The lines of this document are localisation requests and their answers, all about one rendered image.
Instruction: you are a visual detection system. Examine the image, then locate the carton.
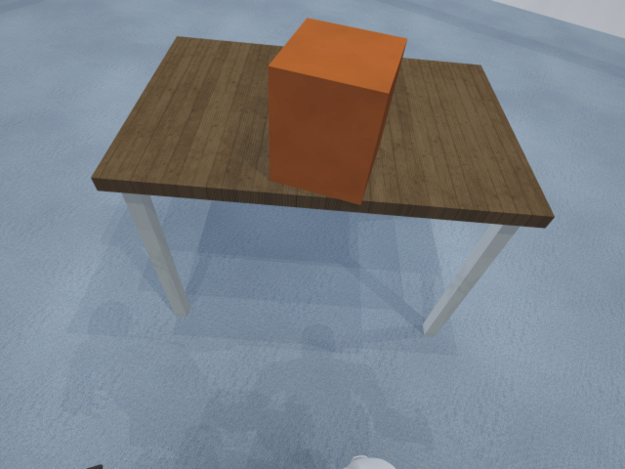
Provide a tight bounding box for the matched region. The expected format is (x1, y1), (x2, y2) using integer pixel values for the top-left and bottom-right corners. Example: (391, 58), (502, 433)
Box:
(268, 18), (407, 205)

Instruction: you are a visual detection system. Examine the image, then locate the table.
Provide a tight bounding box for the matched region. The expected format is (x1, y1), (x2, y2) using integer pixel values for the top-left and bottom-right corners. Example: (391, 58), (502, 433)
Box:
(91, 36), (555, 336)

